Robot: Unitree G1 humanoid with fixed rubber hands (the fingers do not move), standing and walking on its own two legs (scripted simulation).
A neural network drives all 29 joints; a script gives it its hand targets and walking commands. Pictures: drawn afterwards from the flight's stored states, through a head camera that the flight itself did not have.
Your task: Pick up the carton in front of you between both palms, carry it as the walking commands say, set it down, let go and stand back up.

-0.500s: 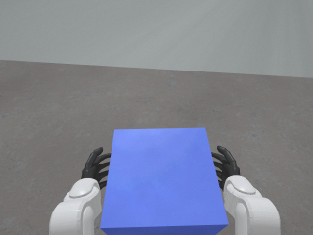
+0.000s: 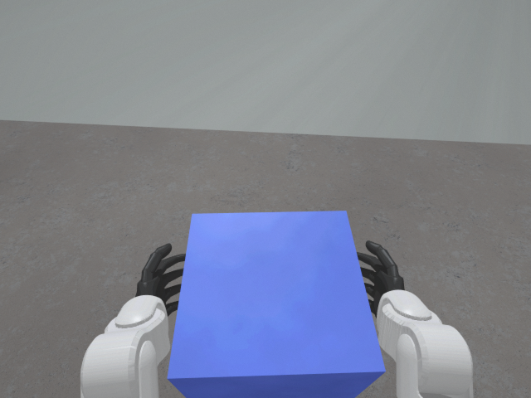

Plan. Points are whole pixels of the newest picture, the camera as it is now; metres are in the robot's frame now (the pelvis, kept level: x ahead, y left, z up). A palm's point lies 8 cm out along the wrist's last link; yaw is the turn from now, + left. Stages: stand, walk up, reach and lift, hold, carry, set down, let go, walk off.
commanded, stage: carry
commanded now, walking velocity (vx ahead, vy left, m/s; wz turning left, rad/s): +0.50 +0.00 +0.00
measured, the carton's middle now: (270, 319) +0.25 +0.00 +0.04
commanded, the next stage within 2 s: none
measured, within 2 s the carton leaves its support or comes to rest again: neither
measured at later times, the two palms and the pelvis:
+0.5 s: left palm (188, 162) +0.55 +0.15 +0.11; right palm (338, 158) +0.55 -0.15 +0.11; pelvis +0.31 +0.00 +0.00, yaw -1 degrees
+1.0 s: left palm (205, 129) +0.68 +0.13 +0.11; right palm (336, 129) +0.67 -0.17 +0.11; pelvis +0.43 -0.01 +0.01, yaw -1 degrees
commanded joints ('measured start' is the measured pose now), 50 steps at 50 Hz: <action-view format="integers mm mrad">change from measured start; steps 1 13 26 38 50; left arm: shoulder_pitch -347 -342 -326 -404 -423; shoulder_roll -751 -913 -719 -845 -854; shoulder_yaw -639 -713 -671 -684 -664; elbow -9 -43 -85 -39 14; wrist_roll -317 -349 -327 -317 -325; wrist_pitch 0 -102 1 -23 -24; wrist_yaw -159 -212 -165 -178 -182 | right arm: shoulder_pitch -387 -326 -299 -408 -434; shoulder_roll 741 937 745 846 861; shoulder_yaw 640 711 639 665 661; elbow -49 -37 -49 -49 -1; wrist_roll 308 287 324 334 326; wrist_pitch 10 -100 -7 -21 -15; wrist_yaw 158 172 161 189 179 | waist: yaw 43 18 -6 0 6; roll -65 -122 191 -19 -32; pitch -204 -156 -320 -189 -224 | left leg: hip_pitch -323 -730 126 -225 -221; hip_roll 63 40 358 120 95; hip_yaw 51 -80 -384 -90 -71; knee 502 517 78 117 257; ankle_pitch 506 261 1251 628 763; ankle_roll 43 33 284 77 65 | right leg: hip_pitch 547 540 85 321 355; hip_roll -104 -215 25 -108 -95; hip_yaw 193 165 147 159 154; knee -95 -290 477 -31 42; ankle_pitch -239 172 -558 104 455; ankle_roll -24 -110 81 40 29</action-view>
